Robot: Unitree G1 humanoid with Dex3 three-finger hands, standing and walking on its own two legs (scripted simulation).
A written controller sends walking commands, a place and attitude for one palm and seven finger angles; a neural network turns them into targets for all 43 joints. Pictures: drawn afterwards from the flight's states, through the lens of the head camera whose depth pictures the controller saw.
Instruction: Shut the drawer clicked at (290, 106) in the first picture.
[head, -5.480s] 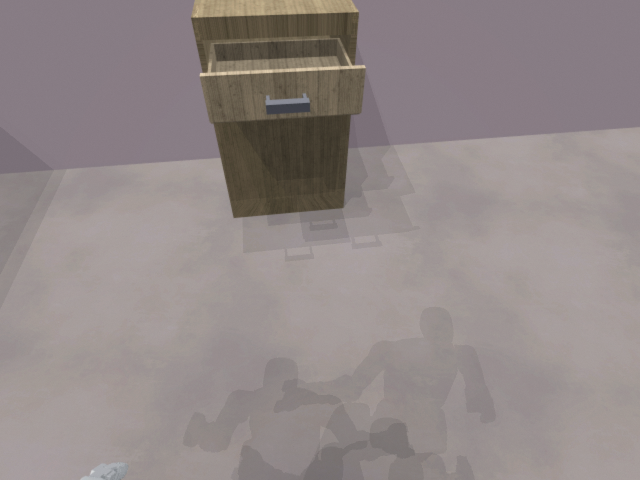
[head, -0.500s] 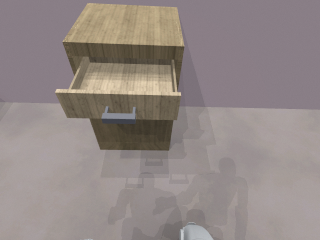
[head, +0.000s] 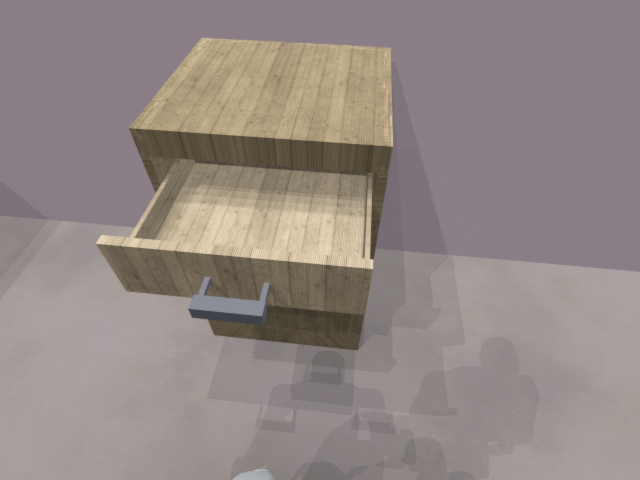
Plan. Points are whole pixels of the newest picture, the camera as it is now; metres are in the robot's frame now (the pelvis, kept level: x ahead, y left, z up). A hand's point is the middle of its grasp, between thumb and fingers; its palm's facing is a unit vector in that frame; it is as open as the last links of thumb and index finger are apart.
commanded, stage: come to a stop and stand still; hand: left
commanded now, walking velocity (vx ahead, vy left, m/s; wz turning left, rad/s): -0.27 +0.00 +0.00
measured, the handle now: (232, 297) +0.40 +0.19 -0.08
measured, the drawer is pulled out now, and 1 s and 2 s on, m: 0.24 0.24 0.24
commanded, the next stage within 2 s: look again from close up in 1.52 s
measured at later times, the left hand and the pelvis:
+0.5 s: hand out of the picture +0.04 +0.18 -0.18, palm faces +0.02 -0.95 -0.32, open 7.3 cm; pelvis -0.01 -0.03 -0.02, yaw -3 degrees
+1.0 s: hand out of the picture -0.06 +0.15 -0.15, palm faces +0.09 -0.96 -0.27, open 7.3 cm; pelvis -0.03 -0.03 +0.01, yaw -1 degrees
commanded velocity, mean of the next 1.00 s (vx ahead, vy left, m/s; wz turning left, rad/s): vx -0.02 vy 0.06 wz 0.00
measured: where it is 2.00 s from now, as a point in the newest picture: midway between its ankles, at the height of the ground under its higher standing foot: outside the picture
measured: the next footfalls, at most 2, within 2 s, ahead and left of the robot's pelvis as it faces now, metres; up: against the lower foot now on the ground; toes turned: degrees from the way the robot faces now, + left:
left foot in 0.08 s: +0.11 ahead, +0.13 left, +0.00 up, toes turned +5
right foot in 0.50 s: +0.00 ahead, -0.11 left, +0.00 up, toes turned -5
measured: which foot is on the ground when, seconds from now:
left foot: up 0.00-0.06, down 0.08-0.50, up 0.52-1.00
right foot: down 0.00-0.18, up 0.20-0.48, down 0.50-1.00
